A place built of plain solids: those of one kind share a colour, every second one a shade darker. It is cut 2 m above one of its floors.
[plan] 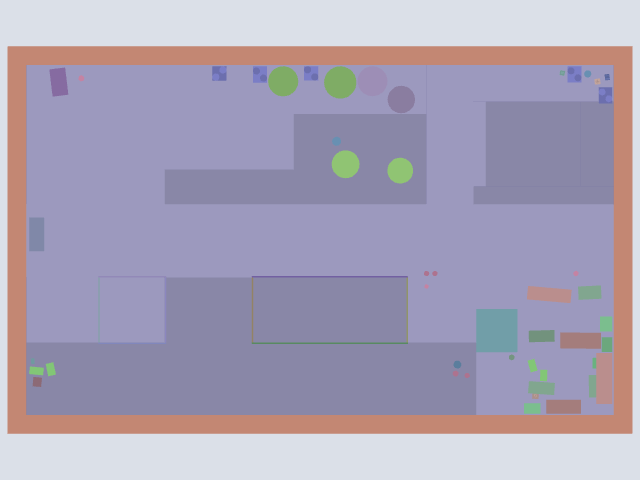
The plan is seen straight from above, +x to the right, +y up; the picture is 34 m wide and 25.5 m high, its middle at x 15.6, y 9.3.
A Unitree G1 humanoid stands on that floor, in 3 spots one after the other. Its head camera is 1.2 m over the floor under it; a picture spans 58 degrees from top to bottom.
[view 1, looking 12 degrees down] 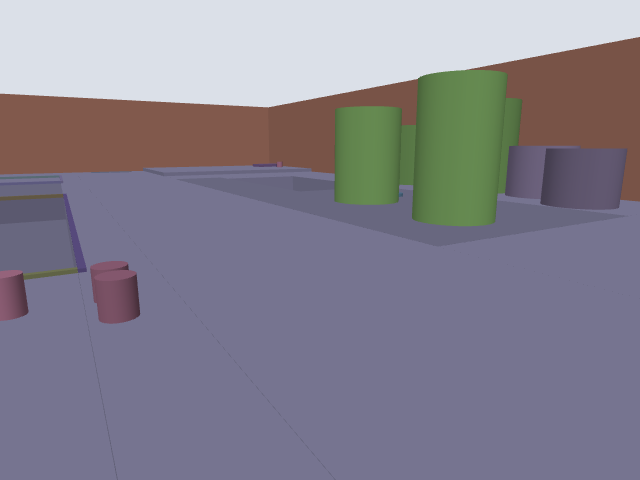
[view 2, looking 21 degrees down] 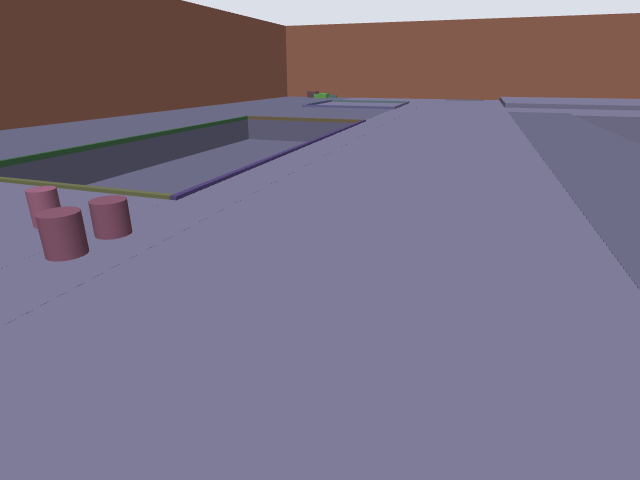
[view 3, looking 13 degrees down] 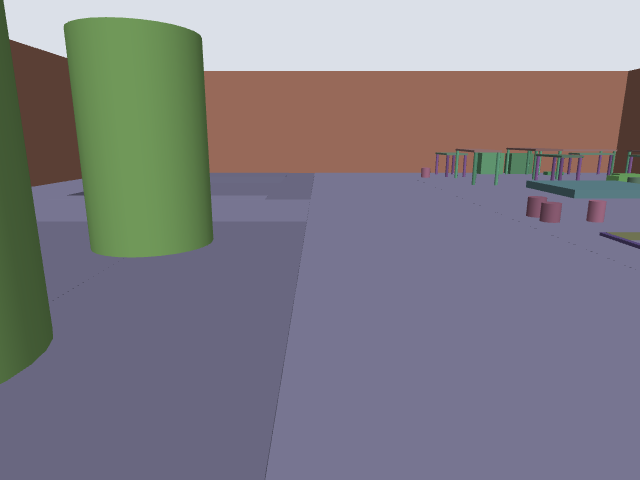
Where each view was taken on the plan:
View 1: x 25.00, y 7.24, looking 149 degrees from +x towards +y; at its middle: floor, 5.77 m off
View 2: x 23.81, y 10.15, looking -161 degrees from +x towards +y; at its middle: floor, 3.35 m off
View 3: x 14.80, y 11.00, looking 0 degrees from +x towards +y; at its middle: floor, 5.33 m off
